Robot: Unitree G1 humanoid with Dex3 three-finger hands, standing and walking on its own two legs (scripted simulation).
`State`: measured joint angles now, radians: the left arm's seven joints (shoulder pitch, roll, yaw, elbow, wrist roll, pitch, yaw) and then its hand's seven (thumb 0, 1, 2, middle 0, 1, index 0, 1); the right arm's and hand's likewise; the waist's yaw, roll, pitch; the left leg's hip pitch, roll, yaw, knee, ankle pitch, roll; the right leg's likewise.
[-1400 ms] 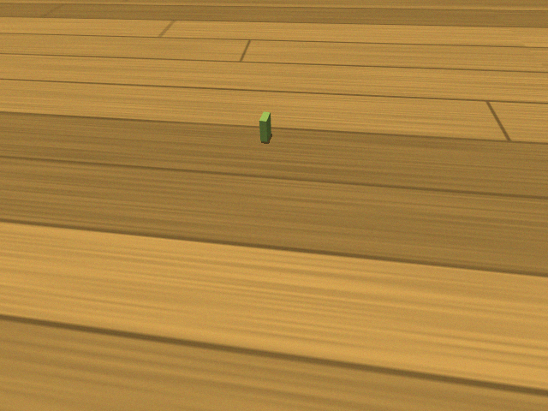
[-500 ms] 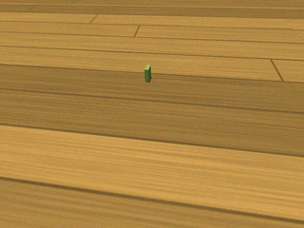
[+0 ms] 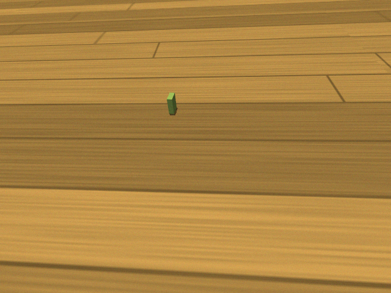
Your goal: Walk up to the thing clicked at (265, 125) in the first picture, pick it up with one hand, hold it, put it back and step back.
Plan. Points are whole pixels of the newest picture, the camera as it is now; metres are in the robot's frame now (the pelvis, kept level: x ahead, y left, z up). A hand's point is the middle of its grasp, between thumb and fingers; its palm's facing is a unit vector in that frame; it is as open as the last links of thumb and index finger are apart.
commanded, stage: walk up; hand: left
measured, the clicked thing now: (171, 103) +1.69 +0.25 -0.69
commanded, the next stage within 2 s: none
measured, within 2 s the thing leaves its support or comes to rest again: neither
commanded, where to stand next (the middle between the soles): +1.35 +0.05 m, yaw +0 degrees
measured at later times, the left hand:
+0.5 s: hand (94, 276) +0.21 +0.29 -0.17, palm faces +0.05 -0.94 -0.34, open 7.4 cm
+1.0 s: hand (129, 155) +0.58 +0.26 -0.12, palm faces +0.01 -0.91 -0.41, open 7.4 cm
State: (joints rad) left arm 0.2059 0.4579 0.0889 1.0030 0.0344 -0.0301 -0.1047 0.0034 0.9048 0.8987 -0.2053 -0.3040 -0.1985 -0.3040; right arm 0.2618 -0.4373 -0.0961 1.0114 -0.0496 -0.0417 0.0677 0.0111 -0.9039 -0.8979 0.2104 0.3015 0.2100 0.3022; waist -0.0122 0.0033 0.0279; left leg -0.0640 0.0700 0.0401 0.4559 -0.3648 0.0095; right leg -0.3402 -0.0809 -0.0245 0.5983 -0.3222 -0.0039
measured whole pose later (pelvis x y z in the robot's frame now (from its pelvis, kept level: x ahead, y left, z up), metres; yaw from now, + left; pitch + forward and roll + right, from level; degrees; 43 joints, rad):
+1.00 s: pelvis +0.48 -0.02 -0.01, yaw +1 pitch -3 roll +0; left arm 0.22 0.40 0.05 0.86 0.00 -0.10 -0.07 0.00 0.90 0.90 -0.21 -0.30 -0.20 -0.30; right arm 0.29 -0.45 -0.05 0.93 0.00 -0.05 0.05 0.02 -0.91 -0.90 0.21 0.30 0.20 0.30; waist 0.00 0.07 0.07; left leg -0.35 0.05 0.01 1.15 -0.41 0.04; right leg -0.33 -0.06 -0.10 0.64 -0.25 -0.02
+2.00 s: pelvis +0.90 +0.02 +0.00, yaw +0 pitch -2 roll -1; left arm 0.29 0.40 0.04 0.86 0.01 -0.08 -0.06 0.00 0.90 0.90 -0.21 -0.30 -0.20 -0.30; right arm 0.26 -0.43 -0.06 0.88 -0.01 -0.04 0.08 0.01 -0.91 -0.90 0.21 0.30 0.21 0.30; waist 0.02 0.05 0.07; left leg -0.48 0.10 0.02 0.79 -0.30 0.01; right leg -0.20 -0.04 -0.09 0.49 -0.25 -0.02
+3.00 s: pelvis +1.22 +0.07 -0.01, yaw +0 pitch -3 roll -1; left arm 0.30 0.43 0.03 0.91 0.01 -0.01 -0.02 0.00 0.90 0.90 -0.21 -0.30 -0.20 -0.30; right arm 0.27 -0.41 -0.05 0.90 -0.02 -0.07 0.04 0.01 -0.91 -0.90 0.21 0.30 0.21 0.30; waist 0.02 -0.04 0.08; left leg -0.38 0.05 0.07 0.66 -0.23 0.02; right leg -0.33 -0.06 -0.01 0.90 -0.49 -0.03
